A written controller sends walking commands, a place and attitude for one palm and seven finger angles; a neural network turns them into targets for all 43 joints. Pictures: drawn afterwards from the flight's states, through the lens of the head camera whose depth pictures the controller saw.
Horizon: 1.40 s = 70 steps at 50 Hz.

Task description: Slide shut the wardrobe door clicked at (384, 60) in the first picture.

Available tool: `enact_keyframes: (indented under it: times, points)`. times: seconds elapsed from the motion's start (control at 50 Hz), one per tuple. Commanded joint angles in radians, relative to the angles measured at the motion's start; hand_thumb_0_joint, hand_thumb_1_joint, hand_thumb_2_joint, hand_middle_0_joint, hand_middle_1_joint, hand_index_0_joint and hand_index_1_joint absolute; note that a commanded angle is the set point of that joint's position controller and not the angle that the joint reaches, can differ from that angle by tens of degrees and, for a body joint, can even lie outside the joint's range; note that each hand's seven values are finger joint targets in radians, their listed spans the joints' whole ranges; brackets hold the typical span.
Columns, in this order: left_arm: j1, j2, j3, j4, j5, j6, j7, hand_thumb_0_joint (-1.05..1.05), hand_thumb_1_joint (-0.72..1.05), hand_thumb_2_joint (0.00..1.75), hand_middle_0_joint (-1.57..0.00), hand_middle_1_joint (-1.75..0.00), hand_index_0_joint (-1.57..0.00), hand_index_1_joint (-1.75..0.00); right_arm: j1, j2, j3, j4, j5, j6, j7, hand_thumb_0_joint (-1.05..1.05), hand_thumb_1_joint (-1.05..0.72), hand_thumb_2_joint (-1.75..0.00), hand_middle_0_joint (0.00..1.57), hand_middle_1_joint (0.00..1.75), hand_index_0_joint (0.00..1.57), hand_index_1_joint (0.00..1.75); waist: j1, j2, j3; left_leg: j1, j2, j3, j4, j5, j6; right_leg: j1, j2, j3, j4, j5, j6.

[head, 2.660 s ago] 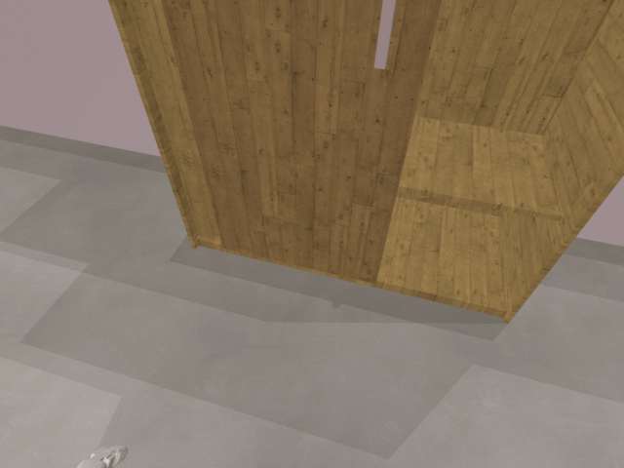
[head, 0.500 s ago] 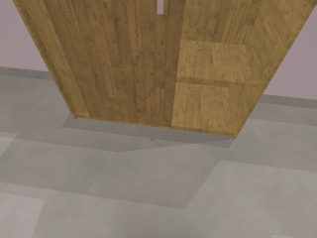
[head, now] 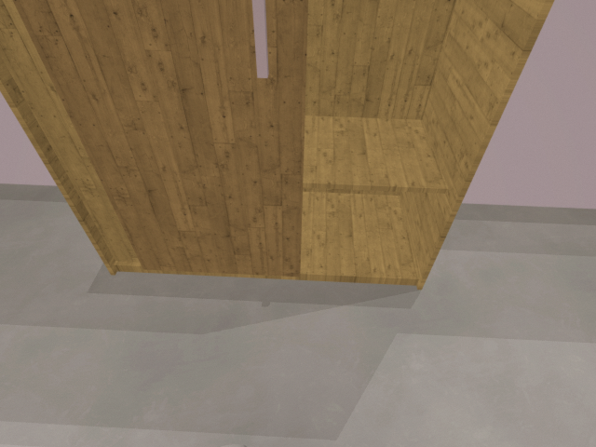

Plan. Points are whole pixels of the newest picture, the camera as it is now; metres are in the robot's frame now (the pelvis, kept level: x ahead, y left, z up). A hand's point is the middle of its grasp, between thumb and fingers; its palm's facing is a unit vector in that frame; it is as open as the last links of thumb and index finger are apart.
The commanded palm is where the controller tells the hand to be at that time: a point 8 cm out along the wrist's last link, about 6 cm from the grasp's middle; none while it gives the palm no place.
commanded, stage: take the last steps up to it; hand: left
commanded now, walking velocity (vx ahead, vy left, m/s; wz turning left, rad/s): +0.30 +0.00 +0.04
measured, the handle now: (260, 9) +0.87 +0.14 +0.25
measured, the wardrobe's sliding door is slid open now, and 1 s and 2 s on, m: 0.49 0.49 0.49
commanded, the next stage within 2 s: come to a stop and stand still in 0.82 s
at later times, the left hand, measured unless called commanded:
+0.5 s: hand (159, 402) +0.23 +0.25 -0.17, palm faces +0.03 -0.99 -0.17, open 7.4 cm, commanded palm none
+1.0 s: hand (223, 314) +0.40 +0.18 -0.17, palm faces +0.06 -0.98 -0.21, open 7.1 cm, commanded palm none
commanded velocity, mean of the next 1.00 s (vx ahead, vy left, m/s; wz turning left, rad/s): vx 0.20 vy -0.02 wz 0.00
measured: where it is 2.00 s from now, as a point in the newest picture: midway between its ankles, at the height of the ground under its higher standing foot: (313, 437)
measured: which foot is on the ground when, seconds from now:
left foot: up 0.00-0.18, down 0.20-0.76, up 0.78-1.00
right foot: down 0.00-0.20, up 0.22-0.74, down 0.76-1.00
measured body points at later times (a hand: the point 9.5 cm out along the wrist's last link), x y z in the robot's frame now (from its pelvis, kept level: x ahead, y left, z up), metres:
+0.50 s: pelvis +0.17 +0.07 +0.01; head +0.17 +0.09 +0.46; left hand +0.23 +0.30 -0.15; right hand +0.13 -0.15 -0.14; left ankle +0.15 +0.14 -0.74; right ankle +0.22 -0.08 -0.66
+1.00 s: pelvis +0.35 +0.00 +0.00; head +0.36 +0.00 +0.45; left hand +0.40 +0.23 -0.15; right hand +0.36 -0.23 -0.16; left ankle +0.36 +0.12 -0.69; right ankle +0.37 -0.09 -0.74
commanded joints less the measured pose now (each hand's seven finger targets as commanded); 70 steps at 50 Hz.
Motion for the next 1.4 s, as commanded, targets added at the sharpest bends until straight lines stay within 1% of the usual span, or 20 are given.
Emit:
enact_keyframes:
  times: [0.0,0.1,0.14,0.16,0.18,0.2,0.26,0.36,0.62,0.7,0.72,0.74,0.76,0.82,0.92,1.06,1.12,1.16,1.24,1.38]
  points:
    - [0.041,0.156,0.024,-0.011,-0.004,-0.029,0.007,0.00,0.90,0.90,-0.20,-0.30,-0.20,-0.30,-0.099,-0.029,-0.012,-0.111,0.005,-0.034,0.008,0.00,-0.90,-0.90,0.20,0.30,0.20,0.30,-0.001,-0.130,0.185,-0.105,0.031,-0.007,-0.114,0.093,-0.012,-0.103,-0.258,0.200,-0.272,0.025,-0.142]
    - [0.065,0.169,0.033,0.025,-0.001,-0.026,0.007,0.00,0.90,0.90,-0.20,-0.30,-0.20,-0.30,-0.110,-0.012,-0.010,-0.123,0.009,-0.057,0.010,0.00,-0.90,-0.90,0.20,0.30,0.20,0.30,0.001,-0.125,0.152,0.049,-0.005,0.033,-0.331,0.094,0.010,-0.074,-0.249,0.147,-0.184,0.121,-0.113]
    - [0.054,0.161,0.035,0.029,-0.006,-0.021,0.005,0.00,0.90,0.90,-0.20,-0.30,-0.20,-0.30,0.045,-0.043,-0.016,-0.072,0.003,-0.070,-0.003,0.00,-0.90,-0.90,0.20,0.30,0.20,0.30,-0.065,-0.057,0.074,0.306,-0.049,0.055,-0.454,0.143,0.019,-0.138,-0.188,0.077,0.017,0.204,-0.078]
    - [0.071,0.125,0.030,0.029,-0.012,-0.020,0.000,0.00,0.90,0.90,-0.20,-0.30,-0.20,-0.30,0.189,-0.113,-0.033,-0.029,-0.003,-0.078,-0.017,0.00,-0.90,-0.90,0.20,0.30,0.20,0.30,-0.117,0.088,-0.019,0.501,0.028,-0.060,-0.525,0.108,0.044,-0.211,-0.124,0.027,0.262,0.202,-0.044]
    - [0.117,0.064,0.021,0.013,-0.024,-0.015,-0.009,0.00,0.90,0.90,-0.20,-0.30,-0.20,-0.30,0.292,-0.228,-0.057,-0.002,-0.011,-0.082,-0.029,0.00,-0.90,-0.90,0.20,0.30,0.20,0.30,-0.123,0.369,-0.108,0.645,0.302,-0.451,-0.672,0.051,0.124,-0.422,0.010,-0.055,0.581,-0.188,0.009]
    - [0.057,0.081,0.019,-0.024,-0.016,-0.011,-0.007,0.00,0.90,0.90,-0.20,-0.30,-0.20,-0.30,0.314,-0.241,-0.052,0.003,0.001,-0.069,-0.038,0.00,-0.90,-0.90,0.20,0.30,0.20,0.30,-0.128,0.322,-0.095,0.607,0.365,-0.590,-0.786,-0.025,0.175,-0.496,0.017,0.049,0.762,-0.269,-0.007]
    - [-0.051,0.072,0.025,-0.015,-0.006,-0.009,-0.018,0.00,0.90,0.90,-0.20,-0.30,-0.20,-0.30,0.119,-0.111,-0.018,-0.032,0.002,-0.082,-0.047,0.00,-0.90,-0.90,0.20,0.30,0.20,0.30,-0.065,0.057,0.088,0.351,0.293,-0.403,-0.815,0.041,0.163,-0.547,-0.104,0.100,0.875,-0.032,-0.004]
    - [0.003,0.028,0.024,0.004,0.002,0.028,-0.027,0.00,0.90,0.90,-0.20,-0.30,-0.20,-0.30,0.096,-0.043,0.003,-0.011,0.009,-0.108,-0.054,0.00,-0.90,-0.90,0.20,0.30,0.20,0.30,0.006,0.067,0.084,0.290,0.183,-0.123,-0.822,0.307,0.130,-0.472,-0.112,0.071,0.751,0.102,0.035]
    - [-0.352,0.051,0.023,-0.130,-0.008,0.018,-0.037,0.00,0.90,0.90,-0.20,-0.30,-0.20,-0.30,0.242,-0.057,-0.008,0.060,-0.008,-0.090,-0.050,0.00,-0.90,-0.90,0.20,0.30,0.20,0.30,-0.076,0.069,0.186,0.395,0.203,-0.088,-0.786,0.418,0.168,-0.451,-0.092,-0.017,0.241,0.104,0.021]
    - [-0.098,0.091,0.042,-0.050,-0.003,-0.007,-0.030,0.00,0.90,0.90,-0.20,-0.30,-0.20,-0.30,0.205,-0.068,-0.011,0.063,0.001,-0.084,-0.049,0.00,-0.90,-0.90,0.20,0.30,0.20,0.30,0.042,0.019,0.023,0.356,0.131,0.001,-0.469,0.584,0.105,-0.046,-0.019,-0.066,0.068,0.174,-0.020]
    - [0.036,0.172,0.061,-0.011,0.002,-0.018,-0.018,0.00,0.90,0.90,-0.20,-0.30,-0.20,-0.30,0.211,-0.039,-0.008,0.055,0.012,-0.084,-0.038,0.00,-0.90,-0.90,0.20,0.30,0.20,0.30,0.097,-0.130,-0.074,0.175,0.068,0.049,-0.231,0.387,0.070,0.187,-0.163,0.107,0.035,0.153,-0.072]
    - [0.135,0.272,0.087,0.006,-0.004,-0.022,-0.008,0.00,0.90,0.90,-0.20,-0.30,-0.20,-0.30,0.249,0.014,0.007,0.022,0.020,-0.086,-0.035,0.00,-0.90,-0.90,0.20,0.30,0.20,0.30,0.095,-0.342,-0.185,-0.046,-0.078,0.074,0.080,-0.194,0.026,0.368,-0.424,0.478,-0.068,0.237,-0.180]
    - [0.130,0.273,0.081,0.006,-0.021,-0.019,-0.003,0.00,0.90,0.90,-0.20,-0.30,-0.20,-0.30,0.180,-0.021,0.004,0.006,0.019,-0.078,-0.040,0.00,-0.90,-0.90,0.20,0.30,0.20,0.30,0.109,-0.227,-0.165,-0.092,-0.057,-0.050,0.233,-0.241,0.045,0.304,-0.444,0.497,-0.121,0.282,-0.216]
    - [-0.097,0.141,0.047,-0.037,-0.023,-0.020,0.006,0.00,0.90,0.90,-0.20,-0.30,-0.20,-0.30,0.094,0.013,-0.006,0.004,0.010,-0.060,-0.033,0.00,-0.90,-0.90,0.20,0.30,0.20,0.30,0.017,-0.061,0.031,-0.072,0.038,-0.090,0.254,-0.033,0.043,-0.044,-0.346,0.277,-0.196,0.179,-0.176]
    - [-0.134,0.074,0.017,-0.048,-0.005,-0.028,0.016,0.00,0.90,0.90,-0.20,-0.30,-0.20,-0.30,0.140,0.064,0.008,0.012,0.001,-0.021,-0.031,0.00,-0.90,-0.90,0.20,0.30,0.20,0.30,-0.055,-0.073,0.072,0.074,0.029,-0.045,-0.041,0.008,0.008,-0.235,-0.270,0.080,-0.228,0.378,-0.166]
    - [-0.126,0.145,0.020,-0.029,-0.019,0.017,0.026,0.00,0.90,0.90,-0.20,-0.30,-0.20,-0.30,0.062,0.001,0.018,-0.014,0.018,-0.013,-0.045,0.00,-0.90,-0.90,0.20,0.30,0.20,0.30,-0.038,-0.100,-0.012,0.282,-0.022,-0.038,-0.535,0.280,-0.019,-0.131,-0.219,0.051,0.001,0.556,-0.100]
    - [-0.060,0.099,0.010,-0.038,-0.024,0.044,0.033,0.00,0.90,0.90,-0.20,-0.30,-0.20,-0.30,0.011,-0.124,0.000,-0.059,0.011,-0.016,-0.056,0.00,-0.90,-0.90,0.20,0.30,0.20,0.30,0.005,0.121,-0.003,0.313,0.189,-0.193,-0.595,0.858,0.101,-0.164,-0.069,-0.015,0.136,0.103,0.010]
    - [-0.041,0.092,0.007,-0.024,-0.024,0.060,0.032,0.00,0.90,0.90,-0.20,-0.30,-0.20,-0.30,-0.063,-0.121,0.002,-0.072,0.009,-0.012,-0.068,0.00,-0.90,-0.90,0.20,0.30,0.20,0.30,0.015,0.217,0.023,0.287,0.219,-0.239,-0.666,0.869,0.170,-0.193,-0.043,0.006,0.284,-0.140,0.026]
    - [-0.038,0.099,0.018,-0.031,-0.019,0.073,0.030,0.00,0.90,0.90,-0.20,-0.30,-0.20,-0.30,-0.122,-0.136,-0.013,-0.103,0.003,-0.001,-0.074,0.00,-0.90,-0.90,0.20,0.30,0.20,0.30,0.008,0.154,-0.013,0.345,0.235,-0.219,-0.634,0.881,0.224,-0.282,-0.036,0.077,0.476,-0.230,0.028]
    - [0.004,0.082,0.019,-0.050,-0.016,0.066,0.027,0.00,0.90,0.90,-0.20,-0.30,-0.20,-0.30,-0.150,-0.152,-0.040,-0.115,0.006,0.015,-0.057,0.00,-0.90,-0.90,0.20,0.30,0.20,0.30,0.018,0.087,-0.111,0.324,0.165,-0.160,-0.558,0.575,0.148,-0.132,-0.027,0.040,0.144,0.017,0.042]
